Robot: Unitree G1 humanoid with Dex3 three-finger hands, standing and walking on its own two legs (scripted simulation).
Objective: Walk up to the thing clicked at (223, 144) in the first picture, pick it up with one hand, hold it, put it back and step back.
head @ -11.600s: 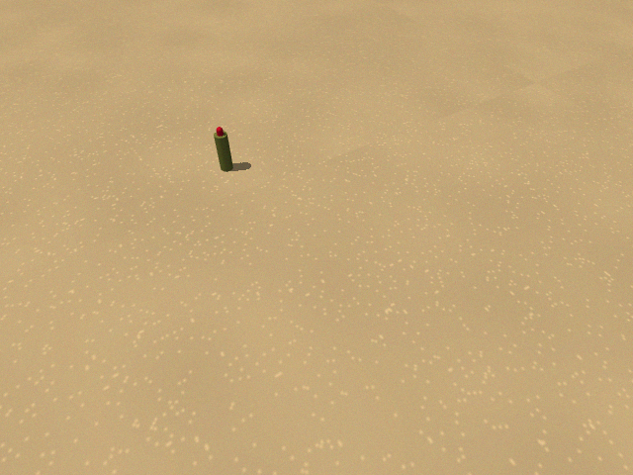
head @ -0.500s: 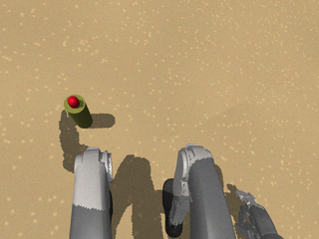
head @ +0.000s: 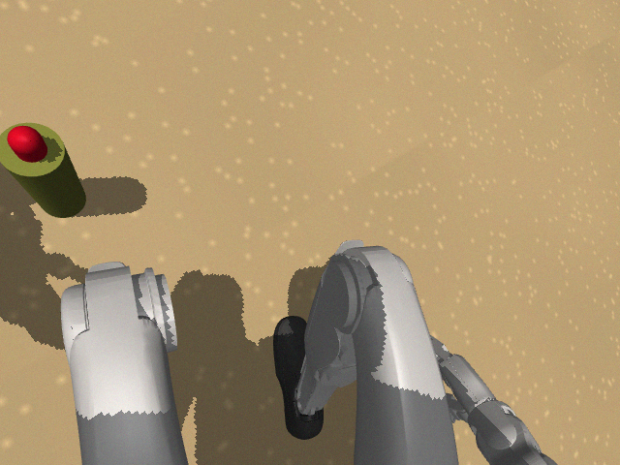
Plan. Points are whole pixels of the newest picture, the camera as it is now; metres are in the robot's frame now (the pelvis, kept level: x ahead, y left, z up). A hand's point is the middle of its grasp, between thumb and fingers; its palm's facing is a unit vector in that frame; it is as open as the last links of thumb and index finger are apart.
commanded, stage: close in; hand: left
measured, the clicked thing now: (46, 173) +0.46 +0.26 -0.20
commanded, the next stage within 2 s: close in 0.70 s
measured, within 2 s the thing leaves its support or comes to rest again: leaves its support in 1.94 s
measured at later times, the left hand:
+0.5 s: hand (22, 206) +0.41 +0.28 -0.17, palm faces +0.16 -0.99 +0.03, open 17.6 cm
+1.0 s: hand (46, 195) +0.42 +0.26 -0.19, palm faces +0.21 -0.98 +0.02, open 15.4 cm
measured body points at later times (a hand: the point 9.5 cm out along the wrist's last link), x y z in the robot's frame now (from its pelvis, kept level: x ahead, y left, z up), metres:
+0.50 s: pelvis -0.01 +0.01 -0.03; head +0.20 +0.17 +0.33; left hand +0.39 +0.33 -0.17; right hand +0.15 -0.25 -0.06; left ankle +0.08 +0.13 -0.28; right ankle +0.13 -0.12 -0.28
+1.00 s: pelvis -0.01 +0.01 -0.03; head +0.22 +0.18 +0.32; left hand +0.41 +0.31 -0.18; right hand +0.13 -0.25 -0.06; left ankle +0.08 +0.13 -0.28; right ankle +0.13 -0.12 -0.28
